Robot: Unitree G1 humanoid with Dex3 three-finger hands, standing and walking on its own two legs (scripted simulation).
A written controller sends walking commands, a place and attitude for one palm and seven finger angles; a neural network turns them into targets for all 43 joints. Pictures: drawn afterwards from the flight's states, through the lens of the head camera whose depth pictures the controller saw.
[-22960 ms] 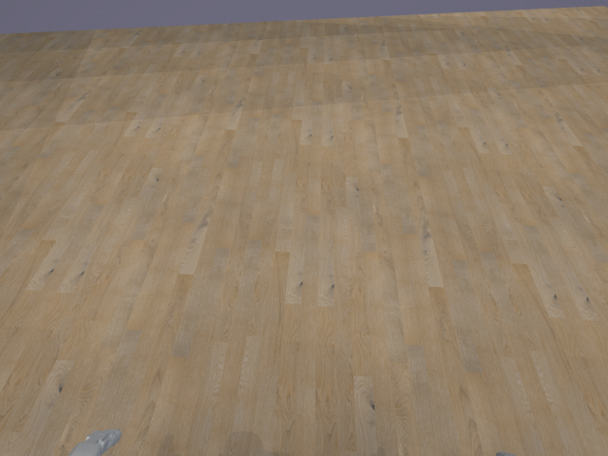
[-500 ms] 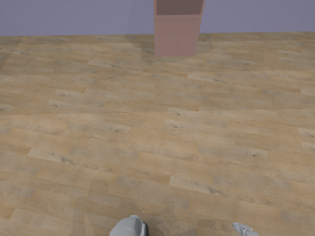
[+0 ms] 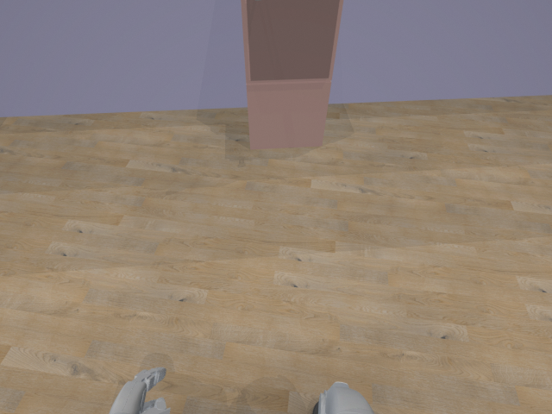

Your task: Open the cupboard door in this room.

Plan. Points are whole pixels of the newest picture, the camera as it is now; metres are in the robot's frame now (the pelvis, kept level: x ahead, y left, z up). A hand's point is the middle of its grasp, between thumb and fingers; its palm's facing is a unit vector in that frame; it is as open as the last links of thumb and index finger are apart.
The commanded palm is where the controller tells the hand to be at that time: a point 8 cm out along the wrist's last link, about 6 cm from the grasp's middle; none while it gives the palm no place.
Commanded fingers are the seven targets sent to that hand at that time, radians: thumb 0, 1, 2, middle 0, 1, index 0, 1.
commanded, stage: turn or walk to find it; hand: left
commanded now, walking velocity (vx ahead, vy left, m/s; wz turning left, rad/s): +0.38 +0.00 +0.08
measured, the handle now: out of the picture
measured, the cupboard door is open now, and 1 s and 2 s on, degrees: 0 0 0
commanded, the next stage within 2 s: stand and wait in 0.56 s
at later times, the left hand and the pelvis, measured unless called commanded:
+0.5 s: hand out of the picture +0.13 +0.14 -0.16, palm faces +0.16 -0.97 -0.19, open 7.3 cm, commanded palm none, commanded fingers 0.00 0.90 0.90 -0.20 -0.30 -0.20 -0.30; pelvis +0.20 -0.03 +0.01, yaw +4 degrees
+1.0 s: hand (179, 275) +0.41 +0.21 -0.17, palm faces +0.10 -0.96 -0.24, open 7.3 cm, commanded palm none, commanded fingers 0.00 0.90 0.90 -0.20 -0.30 -0.20 -0.30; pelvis +0.35 +0.01 +0.00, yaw +4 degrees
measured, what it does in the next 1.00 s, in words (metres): walks ahead: right foot, then left foot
